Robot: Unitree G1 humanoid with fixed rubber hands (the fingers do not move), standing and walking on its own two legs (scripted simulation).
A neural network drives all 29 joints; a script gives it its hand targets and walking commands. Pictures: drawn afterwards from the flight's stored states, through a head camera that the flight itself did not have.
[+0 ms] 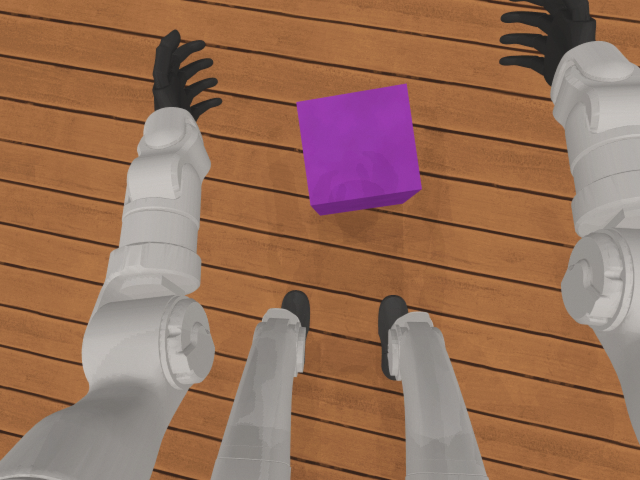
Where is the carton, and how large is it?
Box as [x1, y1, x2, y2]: [296, 84, 421, 215]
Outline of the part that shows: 406,84 296,102 310,205 320,215 402,203 421,188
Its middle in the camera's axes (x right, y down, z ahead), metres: +0.09 -0.18 +0.85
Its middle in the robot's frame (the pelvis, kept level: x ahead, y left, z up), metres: +0.54 -0.01 -0.53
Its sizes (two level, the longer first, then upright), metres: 0.210 0.200 0.250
